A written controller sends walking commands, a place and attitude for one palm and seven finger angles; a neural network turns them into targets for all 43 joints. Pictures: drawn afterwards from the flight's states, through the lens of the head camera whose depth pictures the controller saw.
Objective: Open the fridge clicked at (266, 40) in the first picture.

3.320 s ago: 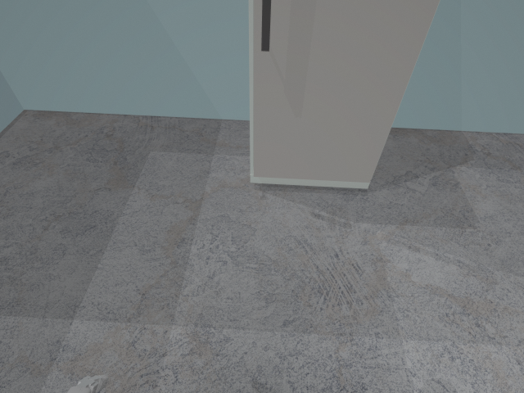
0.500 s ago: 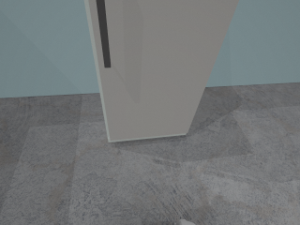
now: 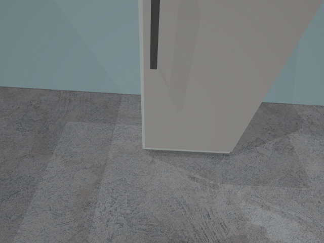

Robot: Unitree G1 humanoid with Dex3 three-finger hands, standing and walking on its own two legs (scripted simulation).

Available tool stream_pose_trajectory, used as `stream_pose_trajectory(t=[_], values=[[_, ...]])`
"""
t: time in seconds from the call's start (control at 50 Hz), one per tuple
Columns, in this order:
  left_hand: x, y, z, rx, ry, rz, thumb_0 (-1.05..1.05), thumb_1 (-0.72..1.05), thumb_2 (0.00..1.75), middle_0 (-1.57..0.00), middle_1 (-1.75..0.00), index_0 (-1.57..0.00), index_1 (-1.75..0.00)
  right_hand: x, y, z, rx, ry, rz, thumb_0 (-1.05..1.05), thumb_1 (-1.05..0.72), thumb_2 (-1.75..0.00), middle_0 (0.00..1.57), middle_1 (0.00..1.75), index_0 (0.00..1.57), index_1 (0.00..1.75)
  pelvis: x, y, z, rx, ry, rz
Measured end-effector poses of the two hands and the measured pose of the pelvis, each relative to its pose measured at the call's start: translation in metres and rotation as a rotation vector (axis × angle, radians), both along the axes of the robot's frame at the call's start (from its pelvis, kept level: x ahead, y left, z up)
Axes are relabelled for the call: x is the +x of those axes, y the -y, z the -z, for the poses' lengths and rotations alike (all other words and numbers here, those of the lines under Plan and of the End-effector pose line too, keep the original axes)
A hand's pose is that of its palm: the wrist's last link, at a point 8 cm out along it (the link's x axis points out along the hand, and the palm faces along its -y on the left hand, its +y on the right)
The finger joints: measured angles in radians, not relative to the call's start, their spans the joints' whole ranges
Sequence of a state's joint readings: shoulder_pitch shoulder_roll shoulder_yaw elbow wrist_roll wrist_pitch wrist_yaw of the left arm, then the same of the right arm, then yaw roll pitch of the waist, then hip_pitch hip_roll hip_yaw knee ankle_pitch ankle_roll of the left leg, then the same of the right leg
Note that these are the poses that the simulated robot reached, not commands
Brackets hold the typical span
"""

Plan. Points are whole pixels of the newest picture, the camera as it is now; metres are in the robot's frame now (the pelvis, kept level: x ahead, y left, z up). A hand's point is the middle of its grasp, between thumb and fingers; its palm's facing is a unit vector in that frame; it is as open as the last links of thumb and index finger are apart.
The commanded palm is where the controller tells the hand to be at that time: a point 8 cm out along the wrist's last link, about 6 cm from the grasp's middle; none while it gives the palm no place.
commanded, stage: take the last steps up to it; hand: left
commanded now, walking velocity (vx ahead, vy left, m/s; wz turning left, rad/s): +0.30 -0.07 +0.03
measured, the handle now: out of the picture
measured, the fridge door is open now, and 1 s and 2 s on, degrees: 0 0 0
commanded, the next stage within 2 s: come to a stop and stand still in 0.84 s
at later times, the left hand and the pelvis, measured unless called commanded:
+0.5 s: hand out of the picture +0.11 +0.13 -0.15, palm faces +0.07 -0.97 -0.22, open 7.3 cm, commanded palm none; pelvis +0.09 -0.05 +0.01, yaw +1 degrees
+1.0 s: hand (122, 237) +0.17 +0.12 -0.17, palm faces +0.10 -0.99 -0.11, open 7.4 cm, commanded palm none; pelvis +0.25 -0.02 +0.00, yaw +0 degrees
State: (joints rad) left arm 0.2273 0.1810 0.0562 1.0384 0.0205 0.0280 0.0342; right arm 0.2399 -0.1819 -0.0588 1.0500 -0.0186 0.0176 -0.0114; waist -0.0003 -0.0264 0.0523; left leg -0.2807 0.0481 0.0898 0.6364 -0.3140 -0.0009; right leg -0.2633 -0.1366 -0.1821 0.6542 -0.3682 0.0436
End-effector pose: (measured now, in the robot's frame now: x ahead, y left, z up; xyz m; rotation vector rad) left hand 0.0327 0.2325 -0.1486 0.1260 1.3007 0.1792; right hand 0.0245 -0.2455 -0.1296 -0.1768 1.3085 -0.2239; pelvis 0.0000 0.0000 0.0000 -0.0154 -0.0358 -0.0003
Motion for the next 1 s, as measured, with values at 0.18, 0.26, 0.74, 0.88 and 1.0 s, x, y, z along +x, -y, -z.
stream_pose_trajectory(t=[0.18, 0.26, 0.74, 0.88, 1.0], values=[[-0.023, -0.014, -0.018, -0.018, -0.093, -0.002, 0.00, 0.92, 0.90, -0.20, -0.30, -0.20, -0.29, 0.008, -0.017, -0.020, 0.008, 0.022, -0.020, 0.00, -0.91, -0.90, 0.20, 0.30, 0.20, 0.30, 0.017, -0.008, -0.020, 0.006, -0.017, -0.010], [-0.013, -0.007, -0.024, -0.014, -0.103, -0.001, 0.00, 0.91, 0.90, -0.19, -0.30, -0.20, -0.29, 0.000, -0.023, -0.013, 0.053, -0.028, 0.003, 0.00, -0.91, -0.90, 0.20, 0.30, 0.20, 0.30, 0.030, -0.002, -0.021, 0.020, -0.022, -0.009], [0.057, 0.105, -0.025, -0.086, -0.168, -0.081, 0.00, 0.91, 0.90, -0.20, -0.30, -0.20, -0.30, 0.194, 0.044, -0.009, 0.077, 0.068, -0.061, 0.01, -0.91, -0.90, 0.20, 0.30, 0.20, 0.30, 0.159, 0.058, -0.020, 0.005, -0.025, -0.041], [0.075, 0.098, -0.010, -0.135, -0.266, -0.137, 0.00, 0.91, 0.90, -0.20, -0.30, -0.20, -0.30, 0.293, 0.009, -0.009, 0.069, 0.150, -0.152, 0.00, -0.91, -0.90, 0.20, 0.30, 0.20, 0.30, 0.212, 0.039, -0.008, -0.013, -0.027, -0.044], [0.132, 0.063, -0.001, -0.101, -0.261, -0.085, 0.00, 0.91, 0.90, -0.20, -0.30, -0.20, -0.30, 0.320, -0.015, -0.006, 0.071, 0.186, -0.098, -0.01, -0.92, -0.90, 0.20, 0.30, 0.20, 0.30, 0.248, 0.023, -0.004, 0.010, -0.010, -0.007]])
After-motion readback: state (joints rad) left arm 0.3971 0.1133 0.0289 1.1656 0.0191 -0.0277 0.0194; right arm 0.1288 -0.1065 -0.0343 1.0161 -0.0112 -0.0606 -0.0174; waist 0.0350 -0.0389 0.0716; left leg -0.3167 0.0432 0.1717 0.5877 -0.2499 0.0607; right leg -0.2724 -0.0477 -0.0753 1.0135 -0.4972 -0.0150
